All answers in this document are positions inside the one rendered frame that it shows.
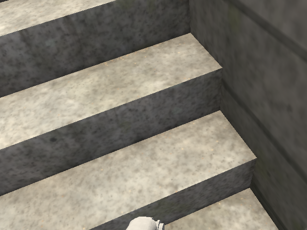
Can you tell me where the robot left thigh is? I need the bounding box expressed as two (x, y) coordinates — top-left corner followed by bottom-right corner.
(126, 217), (165, 230)

